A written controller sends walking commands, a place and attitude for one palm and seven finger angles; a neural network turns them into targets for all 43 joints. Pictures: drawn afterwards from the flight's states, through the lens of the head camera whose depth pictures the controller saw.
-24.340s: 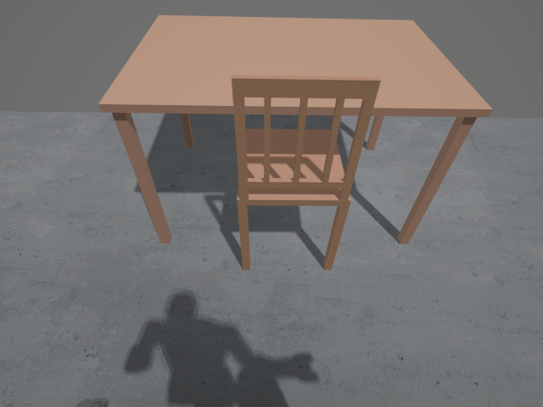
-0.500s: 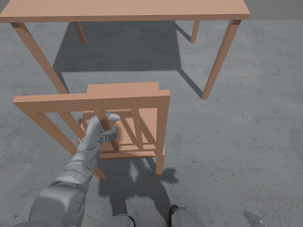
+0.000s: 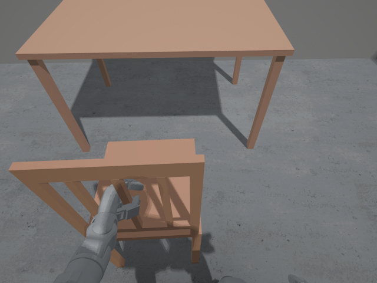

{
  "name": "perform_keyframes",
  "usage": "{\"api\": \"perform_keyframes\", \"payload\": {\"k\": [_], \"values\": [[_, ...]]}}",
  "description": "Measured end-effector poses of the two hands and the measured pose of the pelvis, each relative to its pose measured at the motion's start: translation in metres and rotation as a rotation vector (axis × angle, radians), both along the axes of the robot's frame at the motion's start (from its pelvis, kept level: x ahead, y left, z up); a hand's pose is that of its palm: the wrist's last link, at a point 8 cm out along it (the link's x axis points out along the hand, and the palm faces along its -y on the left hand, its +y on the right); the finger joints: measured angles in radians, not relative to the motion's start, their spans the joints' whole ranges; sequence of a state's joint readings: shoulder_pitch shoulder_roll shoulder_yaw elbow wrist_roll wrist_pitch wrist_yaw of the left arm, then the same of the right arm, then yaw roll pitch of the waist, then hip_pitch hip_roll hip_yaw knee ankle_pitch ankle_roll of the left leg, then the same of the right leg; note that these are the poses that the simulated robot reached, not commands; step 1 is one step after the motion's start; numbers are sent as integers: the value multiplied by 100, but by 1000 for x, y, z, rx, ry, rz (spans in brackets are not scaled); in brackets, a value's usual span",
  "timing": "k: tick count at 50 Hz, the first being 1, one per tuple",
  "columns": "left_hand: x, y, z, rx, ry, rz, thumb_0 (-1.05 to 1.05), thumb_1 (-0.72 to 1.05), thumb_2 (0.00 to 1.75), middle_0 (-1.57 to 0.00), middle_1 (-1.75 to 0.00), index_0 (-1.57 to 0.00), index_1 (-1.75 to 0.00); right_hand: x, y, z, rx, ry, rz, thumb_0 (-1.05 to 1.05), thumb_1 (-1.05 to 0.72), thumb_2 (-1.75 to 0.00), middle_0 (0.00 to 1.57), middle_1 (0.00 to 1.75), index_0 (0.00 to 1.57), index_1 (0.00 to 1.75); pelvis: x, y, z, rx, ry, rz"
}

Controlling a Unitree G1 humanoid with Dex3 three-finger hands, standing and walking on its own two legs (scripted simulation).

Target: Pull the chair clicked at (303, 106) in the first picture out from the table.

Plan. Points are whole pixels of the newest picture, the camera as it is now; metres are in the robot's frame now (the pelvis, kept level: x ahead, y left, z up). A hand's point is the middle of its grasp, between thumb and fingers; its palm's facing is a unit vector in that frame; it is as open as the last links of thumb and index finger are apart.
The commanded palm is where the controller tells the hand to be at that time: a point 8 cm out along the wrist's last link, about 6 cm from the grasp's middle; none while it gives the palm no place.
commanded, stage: stop walking, hand still on the chair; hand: left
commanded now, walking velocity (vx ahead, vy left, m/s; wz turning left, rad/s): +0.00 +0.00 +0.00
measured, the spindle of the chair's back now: (129, 205) +0.31 +0.17 -0.08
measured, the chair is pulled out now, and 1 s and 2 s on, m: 0.56 0.56 0.56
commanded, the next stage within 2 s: open the thumb and straighten the fingers in 0.56 s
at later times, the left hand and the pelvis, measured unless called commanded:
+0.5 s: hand (134, 205) +0.30 +0.15 -0.06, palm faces -0.01 -0.98 -0.19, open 5.2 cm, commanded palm +0.28 +0.20 -0.03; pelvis +0.06 +0.02 +0.01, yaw -1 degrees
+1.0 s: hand (130, 202) +0.31 +0.16 -0.06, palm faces +0.00 -0.98 -0.19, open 10.7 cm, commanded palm +0.29 +0.20 -0.03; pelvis +0.06 +0.01 -0.01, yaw +1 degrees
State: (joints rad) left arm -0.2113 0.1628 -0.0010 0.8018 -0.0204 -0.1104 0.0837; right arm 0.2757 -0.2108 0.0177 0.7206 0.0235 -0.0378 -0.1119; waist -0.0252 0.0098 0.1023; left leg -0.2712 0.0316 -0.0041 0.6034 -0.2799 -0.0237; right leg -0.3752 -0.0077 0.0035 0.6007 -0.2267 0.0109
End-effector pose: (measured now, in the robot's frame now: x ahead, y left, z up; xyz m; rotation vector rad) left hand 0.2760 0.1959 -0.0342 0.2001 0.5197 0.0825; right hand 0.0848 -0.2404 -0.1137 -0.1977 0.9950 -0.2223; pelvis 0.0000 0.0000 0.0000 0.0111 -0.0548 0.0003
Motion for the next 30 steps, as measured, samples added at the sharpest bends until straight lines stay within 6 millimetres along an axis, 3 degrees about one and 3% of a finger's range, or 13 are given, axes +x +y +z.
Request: {"api": "perform_keyframes", "payload": {"k": [11, 20, 25, 30], "values": [[3, 1, 0, -3, 15, -20, 4, 69, 84, -36, -136, -50, -145, 58, 2, 13, -12, -61, 30, 1, -90, -90, 21, 29, 20, 30, 33, 8, 9, -8, 23, -2], [6, 3, 0, -12, 23, -41, 4, 69, 86, -36, -138, -50, -145, 103, 17, 31, -10, -141, 45, 1, -90, -90, 20, 29, 20, 30, 53, 16, 13, -5, 27, -12], [6, 3, 0, -17, 28, -36, 5, 69, 86, -35, -138, -50, -145, 117, 24, 37, 0, -170, 60, 1, -90, -90, 21, 29, 20, 30, 56, 16, 14, -6, 25, -14], [5, 3, 0, -20, 33, -26, 5, 70, 85, -34, -138, -50, -145, 117, 27, 38, 6, -163, 62, 1, -90, -90, 21, 29, 20, 30, 57, 15, 15, -7, 27, -15]]}}
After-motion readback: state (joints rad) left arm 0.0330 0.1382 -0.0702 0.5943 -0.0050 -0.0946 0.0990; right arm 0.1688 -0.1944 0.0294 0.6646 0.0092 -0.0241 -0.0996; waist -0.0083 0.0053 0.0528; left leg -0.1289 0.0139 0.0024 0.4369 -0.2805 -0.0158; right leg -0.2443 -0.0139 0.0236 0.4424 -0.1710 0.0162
